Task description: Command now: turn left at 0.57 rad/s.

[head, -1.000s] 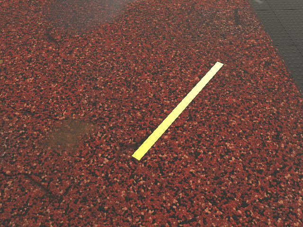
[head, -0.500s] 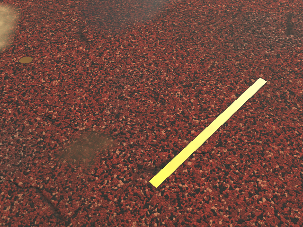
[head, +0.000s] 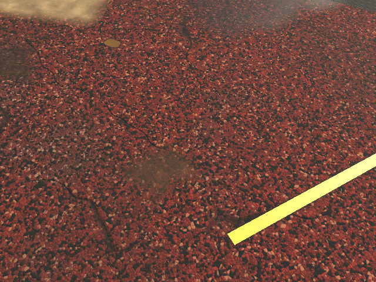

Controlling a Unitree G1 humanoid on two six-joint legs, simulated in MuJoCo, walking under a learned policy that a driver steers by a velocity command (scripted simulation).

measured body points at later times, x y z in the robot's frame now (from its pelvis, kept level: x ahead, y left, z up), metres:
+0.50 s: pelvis +0.00 -0.03 +0.00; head +0.04 -0.03 +0.45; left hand +0.02 +0.27 -0.12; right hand +0.22 -0.26 -0.11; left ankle -0.04 +0.11 -0.71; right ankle +0.03 -0.15 -0.75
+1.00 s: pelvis +0.12 -0.01 -0.01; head +0.14 -0.01 +0.44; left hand +0.22 +0.30 -0.10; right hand +0.22 -0.28 -0.14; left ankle -0.04 +0.10 -0.75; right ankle +0.23 -0.09 -0.74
